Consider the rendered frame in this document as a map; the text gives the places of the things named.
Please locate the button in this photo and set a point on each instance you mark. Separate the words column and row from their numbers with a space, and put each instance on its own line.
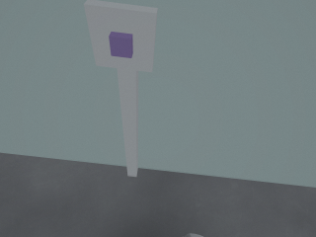
column 121, row 44

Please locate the panel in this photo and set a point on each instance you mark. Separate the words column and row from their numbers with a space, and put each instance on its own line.
column 104, row 17

